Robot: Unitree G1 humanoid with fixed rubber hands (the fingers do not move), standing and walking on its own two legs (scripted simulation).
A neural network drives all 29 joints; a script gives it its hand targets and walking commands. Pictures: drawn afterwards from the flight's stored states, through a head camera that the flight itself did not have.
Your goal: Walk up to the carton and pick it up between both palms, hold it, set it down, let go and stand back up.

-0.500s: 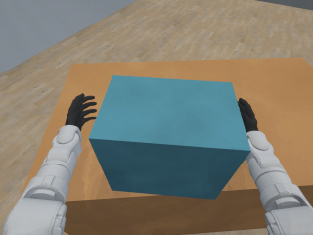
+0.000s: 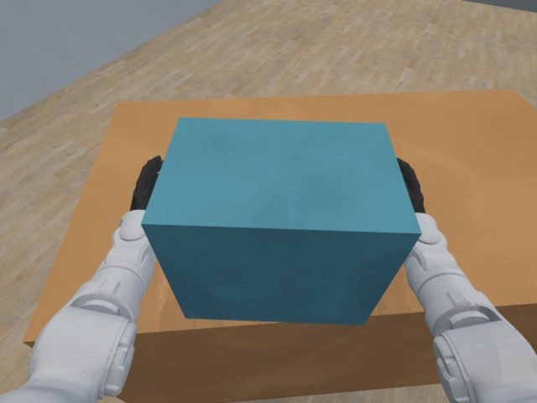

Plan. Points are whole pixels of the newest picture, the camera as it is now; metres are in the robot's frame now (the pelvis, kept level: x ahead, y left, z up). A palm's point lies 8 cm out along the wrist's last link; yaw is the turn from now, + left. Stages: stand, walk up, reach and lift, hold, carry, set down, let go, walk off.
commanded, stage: reach and lift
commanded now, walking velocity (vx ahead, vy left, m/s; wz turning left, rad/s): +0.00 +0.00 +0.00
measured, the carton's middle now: (277, 228) +0.40 -0.03 +0.05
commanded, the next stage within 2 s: none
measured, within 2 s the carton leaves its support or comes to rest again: leaves its support in 1.32 s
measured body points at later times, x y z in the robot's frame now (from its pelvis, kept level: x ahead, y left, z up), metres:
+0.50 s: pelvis +0.00 +0.00 +0.00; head +0.03 -0.01 +0.45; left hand +0.43 +0.18 +0.07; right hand +0.42 -0.23 +0.08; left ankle -0.01 +0.14 -0.72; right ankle +0.07 -0.11 -0.72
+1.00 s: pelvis +0.01 +0.00 +0.00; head +0.04 +0.00 +0.45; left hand +0.44 +0.18 +0.07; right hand +0.42 -0.23 +0.08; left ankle -0.01 +0.14 -0.72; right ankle +0.07 -0.11 -0.72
